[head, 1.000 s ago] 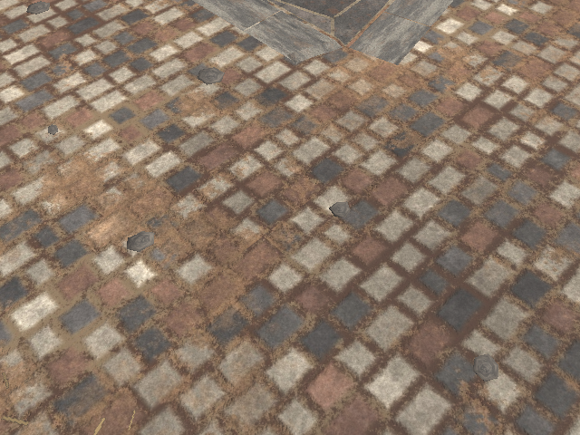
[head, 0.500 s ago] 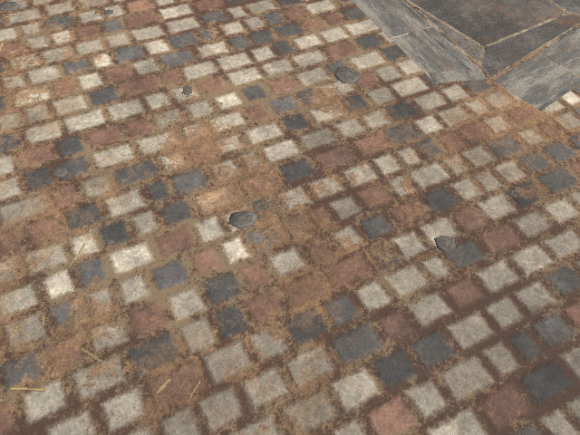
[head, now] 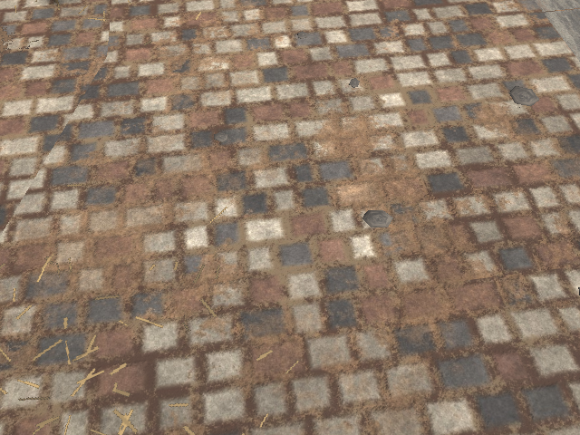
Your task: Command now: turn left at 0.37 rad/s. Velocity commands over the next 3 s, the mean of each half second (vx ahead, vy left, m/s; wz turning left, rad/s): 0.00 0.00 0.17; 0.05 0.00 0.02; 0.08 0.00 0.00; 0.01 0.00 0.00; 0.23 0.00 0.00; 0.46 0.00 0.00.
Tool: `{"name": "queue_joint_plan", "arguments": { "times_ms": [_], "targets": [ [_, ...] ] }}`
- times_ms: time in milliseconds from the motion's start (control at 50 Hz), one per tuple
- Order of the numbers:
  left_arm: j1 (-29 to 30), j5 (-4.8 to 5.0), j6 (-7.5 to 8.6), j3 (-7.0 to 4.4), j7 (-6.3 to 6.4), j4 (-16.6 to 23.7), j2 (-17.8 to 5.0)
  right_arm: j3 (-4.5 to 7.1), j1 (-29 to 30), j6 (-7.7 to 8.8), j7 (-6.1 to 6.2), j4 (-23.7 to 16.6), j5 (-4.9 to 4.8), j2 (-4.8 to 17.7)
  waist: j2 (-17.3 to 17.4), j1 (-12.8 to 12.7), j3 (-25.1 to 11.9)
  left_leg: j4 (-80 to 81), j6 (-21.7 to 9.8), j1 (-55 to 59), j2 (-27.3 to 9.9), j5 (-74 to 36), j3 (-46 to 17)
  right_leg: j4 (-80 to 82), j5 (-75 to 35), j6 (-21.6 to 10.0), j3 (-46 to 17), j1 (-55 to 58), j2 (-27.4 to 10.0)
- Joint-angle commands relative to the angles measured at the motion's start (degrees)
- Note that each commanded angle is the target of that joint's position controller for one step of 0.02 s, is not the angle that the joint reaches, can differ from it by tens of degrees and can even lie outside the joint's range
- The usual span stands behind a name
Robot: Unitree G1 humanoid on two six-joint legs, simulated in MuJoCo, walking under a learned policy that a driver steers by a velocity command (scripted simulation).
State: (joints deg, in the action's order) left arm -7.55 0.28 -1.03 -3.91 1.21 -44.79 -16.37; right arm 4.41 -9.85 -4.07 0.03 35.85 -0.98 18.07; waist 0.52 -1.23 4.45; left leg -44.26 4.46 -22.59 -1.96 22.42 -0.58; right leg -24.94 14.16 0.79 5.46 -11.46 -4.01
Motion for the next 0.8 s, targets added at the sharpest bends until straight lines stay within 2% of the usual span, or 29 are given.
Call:
{"name": "queue_joint_plan", "arguments": {
  "times_ms": [20,40,60,80,100,120,140,160,180,240,280,340,380,400,420,440,460,480,500,560,700,800],
  "targets": [
    [2.2,1.48,0.64,-2.78,-0.51,2.8,-12.0,1.47,-1.8,0.77,-0.3,-3.7,0.25,4.8,-10.1,1.6,-7.8,14.7,-3.0,7.0,2.3,-7.6,3.5,1.5,-23.6,-11.3,-8.4,5.4,-12.2],
    [1.1,1.79,0.78,-2.17,-0.63,1.9,-10.4,1.74,-3.9,0.81,-0.22,-2.8,0.41,5.4,-8.5,2.6,-8.1,22.1,-4.8,13.3,2.9,-14.2,3.2,-1.6,-20.3,-8.6,-7.0,2.3,-10.8],
    [-2.3,0.43,1.16,-1.1,-1.0,0.7,-7.3,2.33,-5.1,0.89,0.29,-2.7,0.4,8.1,-1.0,1.9,-10.5,24.1,-6.6,22.7,-2.1,-28.0,-3.9,-8.6,-10.5,-3.7,-3.0,-3.8,-7.4],
    [-3.3,-3.06,1.64,0.8,-1.73,2.3,-2.7,2.75,-4.5,0.92,1.24,-4.6,1.18,13.0,16.7,-0.3,-12.6,21.1,-13.6,30.1,-17.5,-53.1,-21.0,-23.3,20.9,2.3,1.2,-16.7,-0.9],
    [1.2,-1.26,1.33,-0.6,-0.82,3.1,-6.7,1.68,-5.0,2.24,0.41,-4.5,2.97,9.8,12.4,3.9,-14.3,22.6,-22.8,21.1,-21.1,-47.5,-23.3,-31.6,25.4,3.4,-5.5,-17.2,0.3],
    [2.2,0.25,0.77,-1.39,-0.34,2.8,-9.1,1.28,-2.9,3.35,-0.15,-3.9,2.99,8.6,8.8,3.1,-10.7,24.1,-22.0,18.2,-17.4,-40.5,-19.1,-35.6,22.9,3.3,-6.7,-17.6,-0.4],
    [1.5,0.48,0.34,-1.64,-0.04,2.1,-9.0,1.1,-0.3,4.01,-0.17,-3.1,2.4,7.8,8.4,2.0,-8.6,24.7,-19.1,16.8,-14.0,-34.3,-15.8,-35.9,19.3,3.1,-7.2,-18.4,-0.6],
    [0.6,0.18,-0.15,-1.84,0.4,0.7,-9.0,0.79,1.5,4.31,-0.07,-3.0,1.97,7.1,7.7,1.6,-7.6,25.1,-17.2,16.1,-12.4,-31.6,-14.0,-35.8,16.4,3.3,-7.7,-18.4,-0.9],
    [-0.3,-0.21,-0.48,-1.93,0.62,0.4,-8.9,0.5,3.0,4.49,0.14,-2.7,1.7,6.8,7.7,0.8,-6.9,25.4,-16.8,14.0,-11.5,-33.7,-12.5,-36.0,13.1,3.7,-7.8,-16.6,-0.6],
    [-2.2,0.05,-0.4,-1.33,0.56,-0.7,-6.6,-0.51,4.0,4.84,0.63,-1.5,1.91,3.8,7.7,-0.1,-8.1,25.7,-16.5,14.0,-9.4,-32.5,-9.5,-30.1,8.1,4.4,-7.4,-12.6,-0.3],
    [-0.6,-0.12,-0.3,-0.63,0.52,-0.5,-5.4,-0.46,4.0,4.71,0.69,-0.6,1.83,4.0,7.5,1.0,-7.6,25.5,-16.4,14.1,-9.0,-28.8,-9.6,-22.2,8.1,4.4,-7.1,-10.0,-0.3],
    [-0.1,-0.06,-0.11,-0.36,0.39,-0.4,-5.9,-0.31,3.4,4.34,0.47,1.2,1.81,4.7,7.5,2.0,-7.1,25.4,-17.4,13.6,-9.8,-24.0,-12.2,-14.0,8.8,3.9,-6.4,-6.3,0.4],
    [-2.4,-0.16,0.2,-0.19,0.16,-1.6,-5.5,-0.83,4.8,4.28,0.34,2.2,1.27,3.7,6.5,0.3,-6.6,24.7,-16.0,11.6,-8.8,-19.4,-12.5,-4.3,1.9,2.8,-5.6,-1.4,1.0],
    [-3.5,-0.8,0.49,0.06,-0.03,-2.1,-5.4,-1.13,4.2,4.38,0.24,3.2,0.96,3.0,5.0,-0.7,-6.2,24.5,-13.8,9.6,-7.5,-16.5,-11.8,2.7,-6.7,1.8,-6.0,2.9,0.8],
    [-4.1,-1.47,0.75,-0.09,0.01,-2.3,-7.3,-1.43,2.2,4.79,0.11,4.1,1.57,2.2,2.4,0.0,-7.0,23.4,-11.1,7.7,-5.4,-13.5,-10.7,3.1,-14.9,0.6,-9.4,7.2,-1.9],
    [-3.7,-1.05,0.77,-0.83,0.2,-2.4,-11.1,-1.21,0.1,5.19,-0.31,4.2,2.38,2.7,-3.8,2.9,-7.0,22.2,-9.0,6.7,-1.9,-10.2,-7.6,0.3,-19.0,-1.4,-10.4,7.5,-4.2],
    [-2.3,-0.31,0.93,-0.82,-0.15,-3.2,-9.8,-1.2,1.0,5.07,-0.16,4.5,2.44,2.4,-7.3,2.9,-6.8,21.9,-7.1,10.6,0.8,-8.8,-4.1,0.7,-8.7,-3.3,-10.3,1.5,-3.4],
    [-1.2,-0.5,1.28,-0.15,-0.47,-2.9,-7.3,-1.04,3.4,4.82,0.07,4.8,2.34,3.4,-5.7,1.5,-5.4,20.5,-6.4,12.3,1.0,-9.3,-3.8,2.1,-4.4,-2.8,-10.0,-1.2,-2.4],
    [-0.8,-0.98,1.61,0.19,-0.41,-3.3,-6.3,-0.94,4.2,4.51,0.43,4.9,2.01,3.0,-5.2,1.4,-5.4,20.0,-6.7,13.1,0.7,-10.7,-3.8,2.7,-3.5,-1.9,-9.7,-2.1,-2.1],
    [-1.7,-0.88,2.5,0.62,-0.22,-4.7,-5.9,-0.9,3.3,3.67,0.9,6.2,1.9,2.4,-3.7,1.2,-4.8,20.2,-7.3,12.6,0.3,-14.4,-4.3,2.0,-5.6,-0.5,-8.5,-1.1,-0.9],
    [-2.2,-0.67,2.13,1.1,0.47,-7.2,-5.7,-0.67,1.7,3.94,1.12,10.4,1.56,2.2,-0.7,0.6,-4.1,20.6,-6.5,12.5,0.3,-16.9,-3.9,1.7,-6.1,-0.8,-7.9,0.2,-0.1],
    [-2.0,-0.61,1.99,1.35,0.52,-9.0,-5.4,-0.64,0.9,4.01,1.46,13.3,1.43,2.5,-0.2,0.7,-4.0,20.6,-6.2,13.1,0.3,-18.1,-3.6,1.9,-6.5,-0.9,-7.6,0.4,0.5]
  ]
}}
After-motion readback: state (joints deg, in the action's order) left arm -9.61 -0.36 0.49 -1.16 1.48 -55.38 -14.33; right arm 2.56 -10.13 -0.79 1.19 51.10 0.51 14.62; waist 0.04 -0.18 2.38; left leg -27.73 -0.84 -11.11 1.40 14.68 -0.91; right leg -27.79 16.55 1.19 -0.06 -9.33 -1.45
